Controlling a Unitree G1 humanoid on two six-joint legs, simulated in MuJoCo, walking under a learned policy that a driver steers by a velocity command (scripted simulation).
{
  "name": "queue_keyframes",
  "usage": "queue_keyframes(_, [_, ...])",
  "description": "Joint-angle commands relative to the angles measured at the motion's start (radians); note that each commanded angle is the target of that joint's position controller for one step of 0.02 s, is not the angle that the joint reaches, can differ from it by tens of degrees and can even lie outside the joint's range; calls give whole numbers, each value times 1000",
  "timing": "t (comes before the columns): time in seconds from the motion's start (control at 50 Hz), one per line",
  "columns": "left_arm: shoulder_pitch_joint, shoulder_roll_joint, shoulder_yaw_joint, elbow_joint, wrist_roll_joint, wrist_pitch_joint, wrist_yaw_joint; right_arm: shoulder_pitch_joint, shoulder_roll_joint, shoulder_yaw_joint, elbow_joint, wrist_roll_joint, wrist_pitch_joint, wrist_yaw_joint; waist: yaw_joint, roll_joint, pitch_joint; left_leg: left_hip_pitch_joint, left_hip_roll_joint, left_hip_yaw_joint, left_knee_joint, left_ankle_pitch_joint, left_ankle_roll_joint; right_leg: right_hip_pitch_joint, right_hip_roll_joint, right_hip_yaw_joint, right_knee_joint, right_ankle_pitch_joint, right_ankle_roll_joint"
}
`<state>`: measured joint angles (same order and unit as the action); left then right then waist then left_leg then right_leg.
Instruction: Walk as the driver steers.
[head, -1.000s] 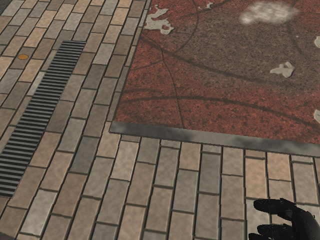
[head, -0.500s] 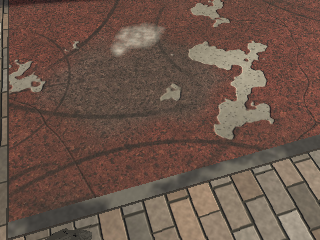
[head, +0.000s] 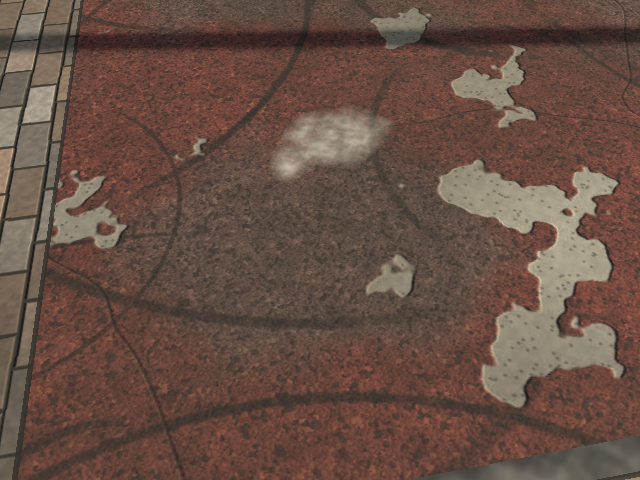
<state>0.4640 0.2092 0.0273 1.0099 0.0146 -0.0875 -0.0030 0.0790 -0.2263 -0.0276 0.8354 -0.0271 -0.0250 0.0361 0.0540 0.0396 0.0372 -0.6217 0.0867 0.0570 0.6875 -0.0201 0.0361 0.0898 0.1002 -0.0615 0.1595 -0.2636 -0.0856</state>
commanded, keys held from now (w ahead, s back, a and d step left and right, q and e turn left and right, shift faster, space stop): w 0.28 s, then w+q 0.72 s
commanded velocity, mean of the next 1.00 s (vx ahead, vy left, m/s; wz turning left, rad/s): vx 0.50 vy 0.00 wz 0.29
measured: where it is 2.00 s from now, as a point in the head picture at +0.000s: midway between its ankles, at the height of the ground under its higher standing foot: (269, 355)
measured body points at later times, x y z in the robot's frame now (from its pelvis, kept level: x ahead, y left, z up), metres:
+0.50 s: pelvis +0.27 +0.04 +0.01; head +0.29 +0.05 +0.46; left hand +0.42 +0.27 -0.12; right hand +0.21 -0.20 -0.13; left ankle +0.20 +0.10 -0.74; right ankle +0.44 -0.11 -0.69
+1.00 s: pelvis +0.52 +0.03 +0.01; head +0.55 +0.03 +0.45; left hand +0.42 +0.27 -0.13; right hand +0.75 -0.16 -0.11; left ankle +0.59 +0.20 -0.67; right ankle +0.50 -0.07 -0.74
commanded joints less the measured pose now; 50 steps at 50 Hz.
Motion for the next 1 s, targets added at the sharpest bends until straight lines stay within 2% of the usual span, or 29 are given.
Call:
queue_keyframes(0.02, [53,145,24,-6,7,-6,13,-112,-67,-9,-90,1,-19,-3,-9,-95,89,-26,-26,17,-69,-32,34,9,-320,120,3,555,-113])
queue_keyframes(0.06, [27,158,26,1,11,-4,20,-68,-75,-15,-81,2,-28,-9,-43,-100,65,73,-64,35,-114,-111,67,36,-324,99,88,750,-96])
queue_keyframes(0.08, [12,168,29,4,14,-3,22,8,-87,-22,-57,2,-33,-16,-76,-108,22,180,-98,49,-131,-149,85,34,-317,86,182,888,-82])
queue_keyframes(0.1, [-6,173,29,6,12,1,20,155,-101,-34,-6,-1,-42,-25,-141,-90,-55,353,-132,66,-192,-129,106,8,-285,59,355,941,-66])
queue_keyframes(0.12, [-9,158,22,-6,6,0,19,336,-149,-53,49,-19,-52,-37,-205,-56,-162,621,-50,-26,-201,-133,145,-154,-244,36,591,751,-48])
queue_keyframes(0.14, [86,60,0,-35,-31,-2,8,458,-271,-85,63,-42,-54,-44,-187,145,-316,939,263,-477,-244,-248,266,-499,-96,-28,998,228,1])
queue_keyframes(0.16, [83,111,19,-21,-13,-3,6,415,-248,-82,66,-3,-40,-31,-168,141,-343,930,332,-769,-408,-270,313,-655,-10,92,1166,-249,-6])
queue_keyframes(0.18, [-14,139,30,-48,0,0,6,291,-206,-72,52,19,-36,-29,-116,61,-158,777,291,-605,-425,-341,278,-728,-89,129,1186,-163,-16])
queue_keyframes(0.2, [-76,128,28,-63,2,-5,-1,213,-133,-54,38,19,-41,-24,-97,-1,-63,632,253,-484,-466,-303,251,-715,-130,121,1129,-80,-18])
queue_keyframes(0.22, [-94,104,26,-63,3,0,-4,183,-95,-42,44,16,-48,-23,-67,-9,-10,535,203,-387,-502,-240,212,-673,-164,113,1061,-40,-16])
queue_keyframes(0.24, [-81,87,24,-60,17,13,-8,178,-65,-33,60,18,-54,-25,-37,12,12,461,160,-311,-523,-174,181,-620,-183,110,1012,-21,-5])
queue_keyframes(0.26, [-63,66,20,-48,24,27,-15,192,-55,-28,73,15,-62,-27,-25,22,6,430,140,-263,-535,-117,173,-581,-185,99,994,-7,5])
queue_keyframes(0.28, [-66,57,19,-49,26,35,-20,223,-61,-29,89,16,-71,-27,-21,17,2,425,131,-237,-541,-49,178,-577,-185,86,983,6,13])
queue_keyframes(0.34, [-185,58,20,-96,28,43,-25,290,-93,-35,124,24,-78,-27,-26,6,37,435,102,-201,-572,11,194,-668,-209,54,870,95,51])
queue_keyframes(0.4, [-325,59,16,-145,20,42,-24,340,-93,-33,138,25,-72,-29,-58,6,63,467,75,-191,-574,52,190,-720,-204,36,690,193,90])
queue_keyframes(0.5, [-490,57,7,-204,8,37,-20,423,-108,-37,154,17,-64,-37,-114,29,46,562,71,-213,-501,162,180,-697,-157,27,496,261,108])
queue_keyframes(0.56, [-539,78,9,-241,2,25,-17,428,-125,-45,149,8,-57,-44,-119,43,41,621,96,-262,-436,223,179,-676,-143,47,436,202,96])
queue_keyframes(0.6, [-474,102,17,-235,-2,12,-12,386,-143,-55,134,4,-53,-50,-76,51,23,608,101,-283,-372,268,154,-554,-124,55,373,130,74])
queue_keyframes(0.62, [-384,118,25,-212,0,3,-6,360,-153,-59,125,6,-53,-48,-36,44,-12,581,84,-280,-289,327,138,-424,-100,44,327,105,59])
queue_keyframes(0.64, [-237,151,41,-169,12,-11,4,347,-140,-58,119,13,-55,-42,25,-14,-94,521,24,-235,-104,316,116,-220,-115,59,269,127,31])
queue_keyframes(0.66, [-65,233,62,-157,39,-22,20,337,-89,-45,77,25,-60,-38,82,-126,-250,367,-49,-175,181,73,93,26,-342,283,241,-26,-21])
queue_keyframes(0.68, [-62,317,82,-166,48,-9,19,441,-1,-31,46,59,-54,-42,23,-353,-338,48,-194,-75,443,-521,65,218,-568,689,133,-106,-119])
queue_keyframes(0.7, [-131,227,68,-180,31,7,15,427,-103,-51,72,30,-39,-49,-3,-210,-262,-22,-118,-125,546,-493,78,120,-539,713,106,-189,-123])
queue_keyframes(0.72, [-207,143,47,-195,22,7,13,367,-108,-57,70,20,-35,-41,-22,-110,-134,-27,-76,-135,546,-394,78,-7,-492,555,94,-164,-100])
queue_keyframes(0.74, [-241,109,39,-193,21,2,10,327,-80,-54,62,17,-33,-32,-35,-84,-70,-3,-44,-130,514,-329,68,-107,-446,423,64,-44,-80])
queue_keyframes(0.78, [-236,85,31,-174,14,-10,17,303,-66,-57,54,-3,-10,-15,-63,-135,-31,36,-13,-116,475,-286,45,-195,-381,257,31,106,-46])
queue_keyframes(0.84, [-182,93,35,-146,-1,-35,14,247,-49,-55,22,-6,16,2,-75,-131,-29,0,-4,-97,469,-224,27,-195,-374,142,9,269,-54])
queue_keyframes(0.92, [-133,102,39,-123,5,-37,12,105,-49,-47,-37,-7,24,19,-62,-116,10,-93,12,-75,361,-97,7,-175,-362,21,-18,325,-62])
queue_keyframes(1.0, [-107,126,44,-112,7,-34,13,-35,-35,-29,-90,-5,19,35,-36,-118,42,-32,1,-14,119,15,16,-166,-353,-81,-20,358,-51])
